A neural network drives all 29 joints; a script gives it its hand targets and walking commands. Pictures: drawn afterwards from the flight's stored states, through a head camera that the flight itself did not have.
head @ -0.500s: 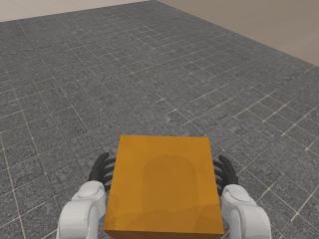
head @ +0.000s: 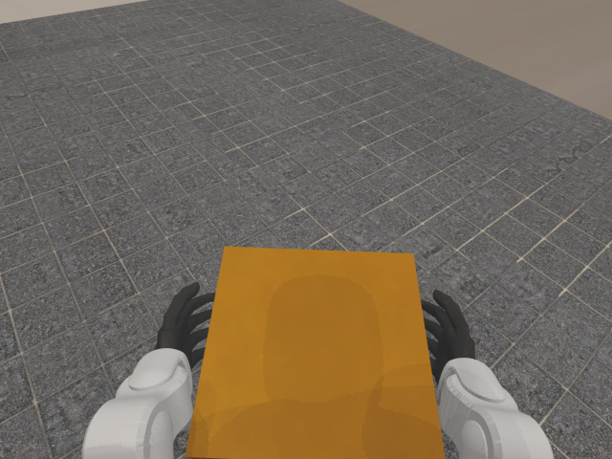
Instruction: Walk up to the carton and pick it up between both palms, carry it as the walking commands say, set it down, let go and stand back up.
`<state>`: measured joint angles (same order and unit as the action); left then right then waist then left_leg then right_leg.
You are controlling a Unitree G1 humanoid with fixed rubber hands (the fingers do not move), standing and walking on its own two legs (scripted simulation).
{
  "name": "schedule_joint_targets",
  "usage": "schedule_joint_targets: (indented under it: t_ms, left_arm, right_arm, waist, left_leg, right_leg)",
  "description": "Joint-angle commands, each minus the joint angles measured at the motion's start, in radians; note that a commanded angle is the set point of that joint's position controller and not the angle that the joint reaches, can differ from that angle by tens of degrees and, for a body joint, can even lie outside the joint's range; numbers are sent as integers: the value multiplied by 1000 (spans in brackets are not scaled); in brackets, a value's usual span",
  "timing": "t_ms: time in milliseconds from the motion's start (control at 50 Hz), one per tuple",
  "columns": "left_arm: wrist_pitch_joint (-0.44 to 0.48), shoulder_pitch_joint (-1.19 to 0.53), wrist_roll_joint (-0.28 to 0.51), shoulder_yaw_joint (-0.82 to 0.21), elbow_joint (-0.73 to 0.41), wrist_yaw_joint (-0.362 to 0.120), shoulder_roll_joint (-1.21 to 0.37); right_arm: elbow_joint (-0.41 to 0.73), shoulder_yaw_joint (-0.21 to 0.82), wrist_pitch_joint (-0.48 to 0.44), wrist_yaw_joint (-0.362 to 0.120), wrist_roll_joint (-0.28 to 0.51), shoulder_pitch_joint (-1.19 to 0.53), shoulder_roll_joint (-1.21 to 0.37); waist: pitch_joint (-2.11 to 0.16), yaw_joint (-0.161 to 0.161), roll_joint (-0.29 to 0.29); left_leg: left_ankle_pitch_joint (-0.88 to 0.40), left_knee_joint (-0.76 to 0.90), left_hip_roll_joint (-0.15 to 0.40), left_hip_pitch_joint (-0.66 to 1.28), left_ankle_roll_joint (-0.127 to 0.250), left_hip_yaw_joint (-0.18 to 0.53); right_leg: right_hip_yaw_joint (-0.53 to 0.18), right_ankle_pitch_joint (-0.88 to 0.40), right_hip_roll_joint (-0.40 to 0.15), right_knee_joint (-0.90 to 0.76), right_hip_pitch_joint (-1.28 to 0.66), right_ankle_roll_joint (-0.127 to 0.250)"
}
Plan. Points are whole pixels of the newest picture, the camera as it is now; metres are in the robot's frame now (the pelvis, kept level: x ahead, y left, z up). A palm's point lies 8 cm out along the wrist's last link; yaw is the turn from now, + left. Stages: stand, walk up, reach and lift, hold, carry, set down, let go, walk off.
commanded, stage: carry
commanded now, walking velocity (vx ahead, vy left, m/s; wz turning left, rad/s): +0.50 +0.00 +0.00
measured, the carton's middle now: (312, 371) +0.24 +0.00 +0.02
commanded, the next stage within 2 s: none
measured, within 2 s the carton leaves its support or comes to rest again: neither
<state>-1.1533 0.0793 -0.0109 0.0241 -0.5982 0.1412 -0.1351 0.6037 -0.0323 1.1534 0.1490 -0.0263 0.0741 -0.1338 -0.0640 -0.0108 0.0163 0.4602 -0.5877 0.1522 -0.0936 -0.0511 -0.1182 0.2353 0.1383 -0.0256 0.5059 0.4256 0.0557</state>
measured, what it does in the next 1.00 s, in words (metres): walks ahead: left foot, then right foot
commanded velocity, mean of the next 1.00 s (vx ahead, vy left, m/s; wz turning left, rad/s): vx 0.50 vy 0.00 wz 0.00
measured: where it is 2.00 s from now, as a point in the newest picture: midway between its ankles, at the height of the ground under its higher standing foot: (302, 232)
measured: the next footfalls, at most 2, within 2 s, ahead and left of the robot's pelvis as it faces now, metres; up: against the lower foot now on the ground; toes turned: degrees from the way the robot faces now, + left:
left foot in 0.40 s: +0.47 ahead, +0.11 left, +0.00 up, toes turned +9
right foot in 0.90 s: +0.86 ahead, -0.07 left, +0.00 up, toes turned -15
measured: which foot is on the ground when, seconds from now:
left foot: up 0.00-0.38, down 0.40-0.92, up 0.94-1.00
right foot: down 0.00-0.42, up 0.44-0.88, down 0.90-1.00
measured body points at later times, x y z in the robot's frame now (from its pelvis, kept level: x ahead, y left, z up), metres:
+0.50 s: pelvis +0.36 +0.04 +0.01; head +0.41 +0.04 +0.45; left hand +0.62 +0.18 +0.05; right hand +0.60 -0.13 +0.05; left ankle +0.43 +0.10 -0.73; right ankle +0.16 -0.07 -0.62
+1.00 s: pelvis +0.76 +0.00 +0.01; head +0.79 +0.01 +0.45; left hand +1.01 +0.15 +0.06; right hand +1.01 -0.15 +0.07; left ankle +0.55 +0.10 -0.62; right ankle +0.83 -0.06 -0.73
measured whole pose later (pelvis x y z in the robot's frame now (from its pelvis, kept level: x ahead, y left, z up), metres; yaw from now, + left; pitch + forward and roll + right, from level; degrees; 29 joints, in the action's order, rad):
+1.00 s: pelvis +0.76 +0.00 +0.01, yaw -1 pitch +3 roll -2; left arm -1.21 0.04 -0.03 0.02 -0.56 0.15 -0.13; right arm 0.55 -0.06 1.18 0.13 -0.03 0.06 -0.13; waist -0.01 0.02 0.01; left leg 0.41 -1.12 0.06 -0.21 0.02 -0.06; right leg 0.30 0.14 0.02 0.42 0.36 0.13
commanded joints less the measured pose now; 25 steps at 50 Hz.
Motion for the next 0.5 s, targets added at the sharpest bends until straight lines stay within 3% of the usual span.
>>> schedule_joint_targets:
  t_ms: [0,20,40,60,80,100,120,140,160,180,200,220,240,260,280,300,320,340,360,380,400,420,440,460,480]
  left_arm:
    - [3,-386,212,-636,-117,-88,-730]
    - [0,-361,218,-627,-96,-88,-730]
    - [-4,-425,257,-663,-127,-99,-755]
    - [-6,-421,253,-669,-114,-95,-766]
    - [3,-420,255,-648,-97,-114,-776]
    - [13,-468,269,-657,-155,-123,-777]
    - [4,-397,258,-621,-66,-135,-803]
    - [18,-461,296,-644,-126,-144,-828]
    - [10,-445,298,-645,-101,-133,-815]
    - [12,-440,296,-655,-120,-138,-797]
    - [13,-445,312,-669,-141,-144,-803]
    - [7,-456,301,-655,-135,-145,-795]
    - [7,-472,293,-659,-159,-135,-740]
    - [4,-461,301,-656,-139,-143,-759]
    - [-8,-427,278,-641,-104,-135,-726]
    - [-12,-432,294,-653,-113,-136,-736]
    - [-7,-422,285,-660,-138,-130,-711]
    - [-25,-368,286,-655,-104,-129,-724]
    - [-19,-439,296,-673,-167,-127,-731]
    - [-38,-426,270,-664,-150,-120,-670]
    - [-36,-466,263,-672,-143,-123,-690]
    - [-31,-462,262,-660,-99,-123,-705]
    - [-27,-409,268,-663,-78,-127,-763]
    - [-19,-335,267,-633,-18,-131,-787]
    - [1,-387,301,-664,-100,-134,-848]
  right_arm:
    - [180,712,-3,-141,312,-449,-713]
    - [124,687,6,-139,305,-406,-717]
    - [57,659,13,-141,287,-363,-749]
    - [49,638,12,-145,276,-367,-751]
    - [65,649,-3,-143,268,-405,-762]
    - [99,680,-7,-141,276,-466,-793]
    - [92,693,-4,-139,282,-491,-810]
    - [136,706,-21,-129,293,-529,-850]
    - [46,649,-11,-120,248,-389,-810]
    - [108,668,-24,-115,267,-457,-813]
    - [102,671,-24,-113,261,-420,-830]
    - [145,685,-22,-114,272,-495,-828]
    - [61,641,-14,-110,235,-408,-795]
    - [110,648,-19,-106,251,-458,-809]
    - [69,650,2,-103,237,-430,-783]
    - [86,650,2,-101,251,-435,-796]
    - [101,645,7,-107,248,-435,-758]
    - [84,632,18,-101,237,-374,-752]
    - [79,633,10,-103,247,-361,-775]
    - [29,601,20,-105,223,-322,-700]
    - [18,604,18,-105,222,-360,-729]
    - [58,634,26,-108,235,-411,-736]
    - [66,665,24,-125,270,-415,-786]
    - [136,665,13,-129,303,-484,-783]
    - [156,661,-4,-145,318,-478,-828]
  waist:
    - [-257,41,-96]
    - [-255,37,-12]
    - [-214,36,14]
    - [-186,37,-16]
    - [-170,38,-86]
    - [-159,38,-182]
    - [-149,42,-236]
    - [-161,38,-225]
    - [-170,41,-178]
    - [-159,42,-150]
    - [-156,44,-193]
    - [-142,39,-206]
    - [-84,40,-205]
    - [-123,39,-227]
    - [-50,46,-234]
    - [-90,49,-194]
    - [-108,44,-177]
    - [-157,24,-177]
    - [-279,-14,-112]
    - [-357,-33,189]
    - [-313,-7,313]
    - [-286,-1,144]
    - [-315,-2,41]
    - [-329,3,-45]
    - [-366,5,-23]
  left_leg:
    - [92,-640,-87,-642,74,97]
    - [44,-612,-56,-654,70,135]
    - [-11,-556,4,-615,66,147]
    - [15,-437,0,-596,51,133]
    - [-28,-413,-35,-591,44,69]
    - [-78,-348,-50,-578,46,47]
    - [-127,-319,-50,-561,54,26]
    - [-182,-274,-58,-572,52,20]
    - [-201,-182,-76,-534,53,-12]
    - [-262,-160,-77,-517,46,-31]
    - [-293,-96,-103,-487,45,-58]
    - [-348,-101,-114,-440,56,-92]
    - [-355,-59,-121,-423,47,-113]
    - [-362,-30,-127,-413,56,-114]
    - [-355,13,-138,-435,63,-135]
    - [-409,49,-162,-394,73,-162]
    - [-401,95,-170,-291,79,-160]
    - [-441,148,-204,-122,91,-207]
    - [-397,134,-178,155,129,-142]
    - [-279,195,111,355,232,273]
    - [-318,342,310,405,352,643]
    - [-435,360,337,350,360,665]
    - [-496,324,302,348,314,540]
    - [-471,324,261,279,259,430]
    - [-484,290,218,247,209,308]
  right_leg:
    - [-724,-117,-443,-260,-678,224]
    - [-647,-159,-428,-222,-686,202]
    - [-519,-82,-411,-249,-586,152]
    - [-389,-162,-331,-232,-612,116]
    - [-353,-232,-311,-247,-559,85]
    - [-310,-198,-273,-285,-553,69]
    - [-268,-235,-274,-306,-521,68]
    - [-240,-214,-264,-318,-563,53]
    - [-200,-287,-267,-300,-569,53]
    - [-176,-363,-259,-305,-561,43]
    - [-133,-402,-243,-307,-531,39]
    - [-87,-371,-234,-322,-488,19]
    - [-104,-330,-243,-337,-465,33]
    - [-66,-352,-215,-317,-510,27]
    - [-80,-442,-231,-305,-517,31]
    - [-63,-542,-230,-298,-530,21]
    - [-67,-626,-233,-226,-523,13]
    - [-3,-738,-196,-88,-468,-11]
    - [19,-740,-169,153,-351,-46]
    - [31,-379,-78,505,-74,-109]
    - [-42,312,80,714,163,-93]
    - [-188,352,16,825,188,-69]
    - [-241,265,-62,888,210,-55]
    - [-262,215,-64,838,208,-40]
    - [-263,188,-101,747,182,-58]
